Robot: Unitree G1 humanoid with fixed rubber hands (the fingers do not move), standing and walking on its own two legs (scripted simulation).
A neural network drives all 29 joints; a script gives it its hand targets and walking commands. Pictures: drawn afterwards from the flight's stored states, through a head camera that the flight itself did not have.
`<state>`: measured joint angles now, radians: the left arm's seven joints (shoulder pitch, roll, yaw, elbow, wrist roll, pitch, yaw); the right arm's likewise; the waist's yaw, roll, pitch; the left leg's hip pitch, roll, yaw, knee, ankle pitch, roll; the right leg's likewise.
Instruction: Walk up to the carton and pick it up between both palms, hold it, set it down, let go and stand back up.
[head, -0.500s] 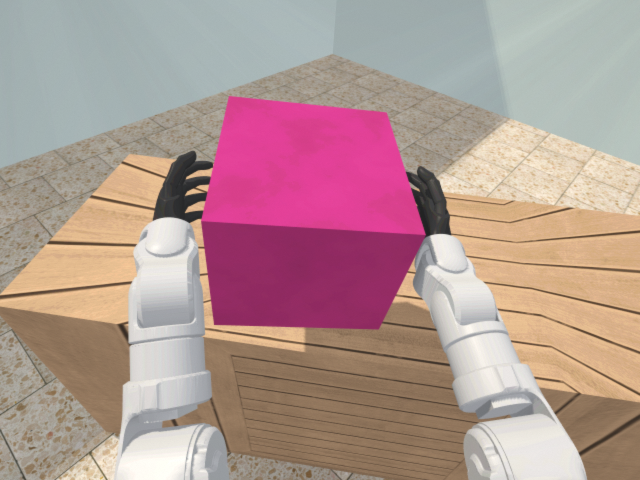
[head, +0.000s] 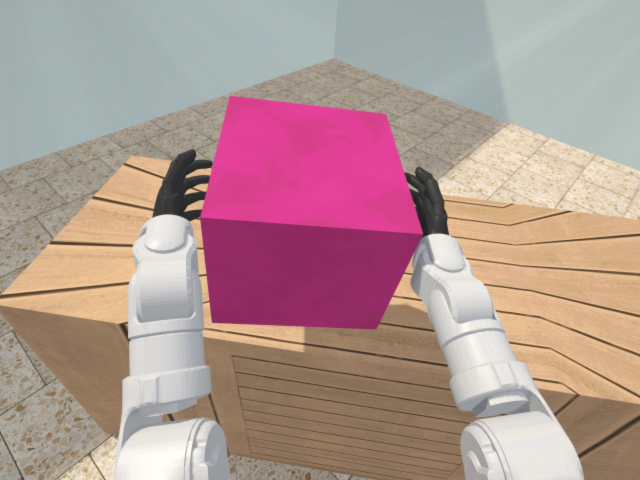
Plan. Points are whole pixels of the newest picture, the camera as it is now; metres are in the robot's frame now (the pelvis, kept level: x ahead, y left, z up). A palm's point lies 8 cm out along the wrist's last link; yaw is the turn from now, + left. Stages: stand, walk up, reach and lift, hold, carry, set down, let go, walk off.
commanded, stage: hold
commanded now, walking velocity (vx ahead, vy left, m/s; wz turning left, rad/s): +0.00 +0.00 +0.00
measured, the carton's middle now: (303, 213) +0.41 +0.00 +0.14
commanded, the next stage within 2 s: none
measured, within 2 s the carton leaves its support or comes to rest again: neither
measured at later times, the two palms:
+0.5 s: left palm (177, 218) +0.36 +0.15 +0.18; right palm (430, 232) +0.35 -0.15 +0.15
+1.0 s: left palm (175, 218) +0.36 +0.15 +0.18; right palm (429, 233) +0.34 -0.15 +0.15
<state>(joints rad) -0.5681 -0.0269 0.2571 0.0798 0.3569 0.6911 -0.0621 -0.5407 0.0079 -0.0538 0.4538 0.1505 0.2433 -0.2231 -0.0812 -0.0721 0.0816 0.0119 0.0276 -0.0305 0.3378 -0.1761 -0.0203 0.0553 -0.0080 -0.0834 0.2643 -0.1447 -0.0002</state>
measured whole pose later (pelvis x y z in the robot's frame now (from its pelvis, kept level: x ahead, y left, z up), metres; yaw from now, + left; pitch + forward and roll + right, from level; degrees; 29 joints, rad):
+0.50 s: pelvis +0.00 +0.00 +0.00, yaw +0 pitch -10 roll -1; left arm -0.55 -0.03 0.24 0.05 0.36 0.70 -0.05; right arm -0.53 0.00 -0.05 0.44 0.16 0.24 -0.22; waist -0.08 -0.07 0.09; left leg 0.01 0.03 -0.03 0.34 -0.18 -0.02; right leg 0.06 -0.01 -0.08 0.26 -0.15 0.00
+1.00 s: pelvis +0.00 +0.00 +0.00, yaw +0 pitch -10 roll -1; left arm -0.56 -0.03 0.25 0.06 0.36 0.69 -0.06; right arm -0.53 0.01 -0.05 0.44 0.15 0.24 -0.22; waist -0.08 -0.07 0.09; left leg 0.01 0.03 -0.03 0.34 -0.18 -0.02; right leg 0.05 -0.01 -0.08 0.26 -0.15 0.00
